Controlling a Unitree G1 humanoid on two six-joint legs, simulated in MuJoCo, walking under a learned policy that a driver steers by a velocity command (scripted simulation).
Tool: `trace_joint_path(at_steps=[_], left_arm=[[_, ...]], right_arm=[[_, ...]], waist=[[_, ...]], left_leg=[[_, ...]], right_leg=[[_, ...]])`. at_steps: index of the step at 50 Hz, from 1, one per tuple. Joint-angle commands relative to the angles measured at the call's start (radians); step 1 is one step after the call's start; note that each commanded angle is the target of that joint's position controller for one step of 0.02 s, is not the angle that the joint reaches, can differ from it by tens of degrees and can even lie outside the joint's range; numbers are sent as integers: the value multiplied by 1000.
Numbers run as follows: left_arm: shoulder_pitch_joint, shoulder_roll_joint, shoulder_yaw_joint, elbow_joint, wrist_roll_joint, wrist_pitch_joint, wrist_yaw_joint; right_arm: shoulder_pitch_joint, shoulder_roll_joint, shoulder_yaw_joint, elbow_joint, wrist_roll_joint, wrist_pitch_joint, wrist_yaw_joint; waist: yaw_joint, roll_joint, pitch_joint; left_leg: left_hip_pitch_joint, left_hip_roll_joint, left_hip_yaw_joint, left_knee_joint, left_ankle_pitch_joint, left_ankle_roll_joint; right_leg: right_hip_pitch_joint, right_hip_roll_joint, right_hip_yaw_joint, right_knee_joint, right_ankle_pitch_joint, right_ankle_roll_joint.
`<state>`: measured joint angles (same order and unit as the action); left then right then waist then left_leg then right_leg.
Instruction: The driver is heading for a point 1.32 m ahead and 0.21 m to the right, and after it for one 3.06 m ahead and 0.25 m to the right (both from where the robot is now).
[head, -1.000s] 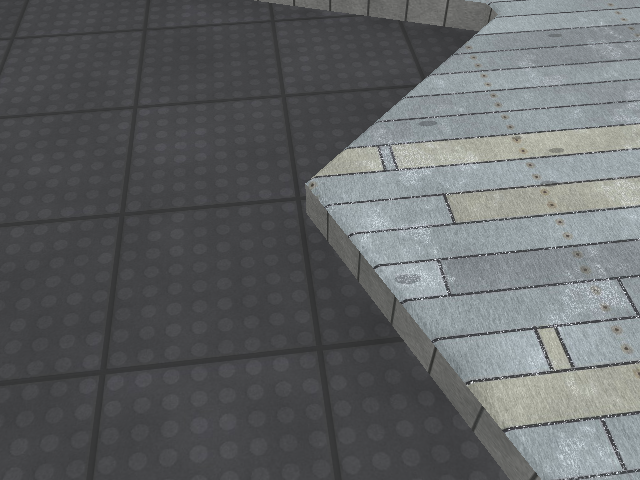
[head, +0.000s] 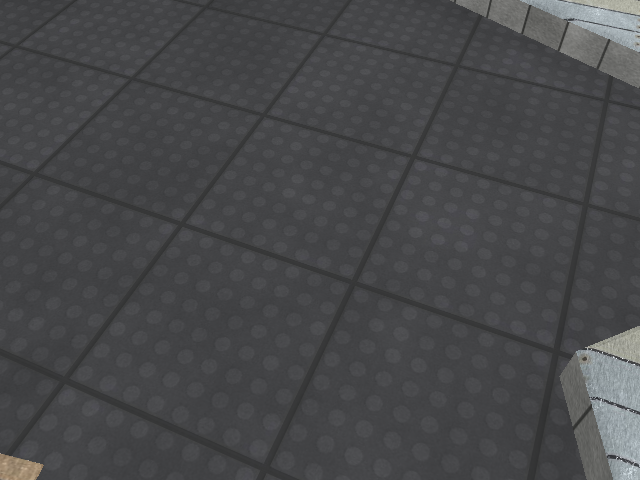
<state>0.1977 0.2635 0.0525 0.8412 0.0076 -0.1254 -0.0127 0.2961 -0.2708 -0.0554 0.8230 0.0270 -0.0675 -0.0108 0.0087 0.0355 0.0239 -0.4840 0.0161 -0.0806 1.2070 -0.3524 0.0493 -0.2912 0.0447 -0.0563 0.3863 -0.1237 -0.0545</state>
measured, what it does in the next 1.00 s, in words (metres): walks ahead: left foot, then right foot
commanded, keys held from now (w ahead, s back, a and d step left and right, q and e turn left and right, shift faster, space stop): w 0.96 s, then no key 0.04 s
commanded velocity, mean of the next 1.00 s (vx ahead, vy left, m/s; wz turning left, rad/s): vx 0.50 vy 0.00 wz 0.08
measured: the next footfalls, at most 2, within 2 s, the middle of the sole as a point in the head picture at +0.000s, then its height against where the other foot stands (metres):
left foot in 0.32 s outside the picture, level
right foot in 0.88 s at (365, 395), level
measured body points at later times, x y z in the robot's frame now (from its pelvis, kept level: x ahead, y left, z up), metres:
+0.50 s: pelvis +0.27 +0.08 +0.00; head +0.29 +0.09 +0.45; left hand +0.35 +0.35 -0.13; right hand +0.38 -0.18 -0.10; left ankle +0.30 +0.16 -0.74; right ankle +0.24 -0.08 -0.65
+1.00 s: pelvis +0.54 +0.02 -0.01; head +0.58 +0.01 +0.44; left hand +0.68 +0.29 -0.11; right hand +0.59 -0.25 -0.15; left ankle +0.41 +0.16 -0.64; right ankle +0.62 -0.06 -0.74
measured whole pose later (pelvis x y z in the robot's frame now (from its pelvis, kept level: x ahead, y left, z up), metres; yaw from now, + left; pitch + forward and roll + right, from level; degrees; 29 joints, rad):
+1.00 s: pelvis +0.54 +0.02 -0.01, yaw +2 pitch +2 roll +0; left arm 0.14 0.26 0.05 0.83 0.00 -0.09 -0.04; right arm 0.34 -0.27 -0.05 0.89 0.02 -0.09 0.00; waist -0.01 0.02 0.03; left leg -0.35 0.02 -0.04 1.17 -0.40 0.03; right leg -0.39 0.03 -0.07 0.51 -0.14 -0.07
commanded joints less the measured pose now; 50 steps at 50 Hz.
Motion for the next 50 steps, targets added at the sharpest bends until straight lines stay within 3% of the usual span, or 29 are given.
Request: trace_joint_path(at_steps=[1,5,8,11,13,15,16,17,18,19,20,21,22,24,25,26,28,33,36,39,42,43,44,45,46,47,48,49,50], left_arm=[[25,91,19,-16,-3,-19,-9],[44,141,31,7,-18,-10,-3],[96,168,33,25,-29,3,-2],[154,178,31,52,-39,17,-3],[167,187,31,64,-42,29,-3],[145,197,29,65,-42,42,0],[147,169,18,63,-33,46,2],[146,113,-7,27,-4,41,6],[251,6,-36,19,-16,18,0],[197,127,-8,29,-39,2,-3],[119,158,3,2,-53,-6,-6],[68,142,3,1,-37,0,2],[74,125,4,-6,-26,6,4],[101,98,5,3,-23,29,0],[91,86,7,12,-22,44,6],[89,71,3,-2,-22,51,6],[15,75,4,-27,-10,52,6],[-156,42,-7,-72,-14,41,-8],[-244,45,-10,-103,-21,35,-20],[-291,57,-10,-135,-25,26,-37],[-219,93,5,-126,-23,18,-44],[-111,119,22,-95,-20,18,-40],[65,170,47,-43,-18,20,-29],[219,269,71,-20,3,23,-19],[251,245,64,-4,-12,30,-23],[194,180,42,-11,-23,29,-23],[116,146,32,-29,-21,30,-20],[35,121,22,-39,-12,28,-22],[-8,94,13,-46,1,21,-25]], right_arm=[[53,-9,-1,-62,-6,-3,1],[-91,-15,13,-115,-24,-16,9],[-197,-15,20,-141,-15,-24,21],[-280,-38,17,-180,-5,-24,32],[-298,-57,11,-198,-6,-27,39],[-193,-91,-11,-176,-13,-29,39],[-35,-142,-39,-128,-16,-29,32],[160,-238,-67,-98,-27,-23,20],[187,-295,-73,-86,-28,-19,27],[172,-190,-48,-94,-21,-24,32],[99,-151,-33,-107,-19,-29,33],[19,-116,-21,-119,-21,-29,39],[-25,-109,-20,-125,-26,-31,42],[-46,-84,-17,-116,-29,-42,45],[-43,-65,-14,-105,-30,-48,45],[-36,-111,-24,-95,-29,-52,41],[8,-114,-28,-67,-25,-52,31],[75,-132,-30,-21,-20,-37,11],[128,-142,-32,18,-14,-29,8],[146,-148,-36,46,-9,-16,2],[114,-169,-42,52,-8,-3,-3],[94,-168,-41,50,-10,4,-4],[92,-146,-30,42,-17,7,-6],[179,-63,-2,16,-28,-4,0],[224,-5,18,36,-19,-28,7],[143,-117,-11,21,7,-47,12],[53,-138,-16,-9,22,-56,12],[6,-127,-17,-16,8,-54,4],[10,-119,-24,-13,-12,-42,-4]], waist=[[-26,-94,-24],[-5,-75,3],[35,-85,11],[61,-101,25],[52,-109,25],[-25,-111,-30],[-93,-86,-123],[-160,66,-275],[-92,310,-361],[-117,171,-305],[-97,124,-194],[-67,16,-126],[-31,50,-101],[6,54,-89],[11,11,-75],[26,54,-61],[6,19,-19],[-48,13,17],[-79,18,47],[-77,29,65],[-23,58,10],[38,59,-56],[110,40,-168],[109,-143,-337],[94,-316,-449],[106,-228,-325],[84,-168,-200],[46,-86,-103],[7,-81,-68]], left_leg=[[-133,106,-28,-65,55,3],[-157,122,22,-330,249,-18],[-90,89,67,-505,357,-26],[-90,73,72,-596,345,-11],[-68,56,82,-643,280,12],[110,8,124,-705,249,43],[323,1,122,-712,247,72],[611,218,-134,-714,271,146],[851,390,-581,-860,77,287],[797,371,-601,-906,13,254],[688,341,-456,-911,89,218],[555,281,-328,-933,217,181],[470,267,-269,-960,290,192],[379,225,-183,-1017,353,194],[364,188,-136,-1036,368,174],[348,218,-123,-1050,425,199],[365,215,-80,-1069,478,204],[391,177,10,-1090,414,158],[452,199,14,-1077,377,154],[542,241,4,-1029,411,140],[581,245,14,-920,657,111],[565,210,47,-793,825,91],[454,158,83,-582,814,59],[94,45,126,-187,460,-3],[-147,-86,22,63,-197,-34],[-257,-22,-62,156,-186,-12],[-280,32,-27,136,-99,4],[-232,74,1,68,-18,-3],[-164,102,2,12,22,-10]], right_leg=[[95,-283,289,-265,22,-198],[93,-258,166,-286,124,-184],[95,-239,110,-266,127,-153],[183,-277,126,-236,88,-136],[240,-304,137,-194,96,-119],[243,-282,106,-55,282,-85],[188,-227,53,143,379,-55],[-19,-160,-11,499,133,-6],[-385,-2,37,798,-422,34],[-491,-59,148,912,-430,14],[-529,-106,136,913,-331,-4],[-477,-150,117,867,-240,-6],[-439,-174,121,814,-181,3],[-351,-195,123,759,-130,20],[-346,-194,115,754,-99,14],[-368,-192,116,714,-71,28],[-429,-196,118,607,3,51],[-406,-157,78,315,221,48],[-405,-135,63,222,228,37],[-419,-126,68,163,154,5],[-266,-78,26,130,53,-36],[-111,-38,-11,110,54,-58],[153,-60,17,133,88,-93],[563,-318,381,139,40,-220],[719,-448,785,-42,-123,-315],[629,-415,721,-83,-212,-261],[479,-383,568,-100,-179,-218],[307,-345,448,-127,10,-197],[199,-313,361,-143,196,-184]])
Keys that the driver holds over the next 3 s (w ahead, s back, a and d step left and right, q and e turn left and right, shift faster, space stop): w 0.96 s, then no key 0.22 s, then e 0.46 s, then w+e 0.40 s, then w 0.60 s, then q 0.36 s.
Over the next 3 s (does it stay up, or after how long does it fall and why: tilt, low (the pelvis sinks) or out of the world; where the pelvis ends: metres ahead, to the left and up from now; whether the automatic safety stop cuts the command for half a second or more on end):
stays up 1.19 -0.25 0.00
